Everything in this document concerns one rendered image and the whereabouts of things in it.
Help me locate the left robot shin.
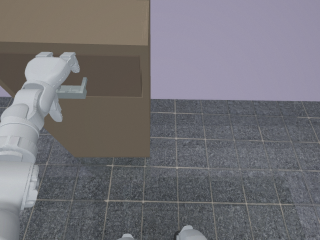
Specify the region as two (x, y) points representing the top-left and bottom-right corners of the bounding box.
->
(122, 233), (133, 238)

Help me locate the handle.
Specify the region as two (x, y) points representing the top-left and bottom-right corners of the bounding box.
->
(55, 77), (88, 99)

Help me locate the robot left hand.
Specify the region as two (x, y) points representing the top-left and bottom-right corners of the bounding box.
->
(25, 52), (80, 122)

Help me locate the cabinet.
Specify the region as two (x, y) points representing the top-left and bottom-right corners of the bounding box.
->
(0, 0), (151, 158)

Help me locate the robot left forearm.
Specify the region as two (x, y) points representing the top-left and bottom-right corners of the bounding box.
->
(0, 80), (56, 163)

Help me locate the drawer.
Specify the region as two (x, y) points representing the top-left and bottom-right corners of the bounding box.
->
(0, 52), (142, 97)

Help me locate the robot left upper arm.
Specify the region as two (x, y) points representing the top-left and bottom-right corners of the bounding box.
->
(0, 160), (40, 240)

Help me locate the robot shin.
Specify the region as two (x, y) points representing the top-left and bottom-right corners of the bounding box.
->
(180, 225), (193, 233)
(122, 233), (133, 238)

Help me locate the right robot shin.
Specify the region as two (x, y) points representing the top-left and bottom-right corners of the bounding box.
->
(180, 225), (193, 233)

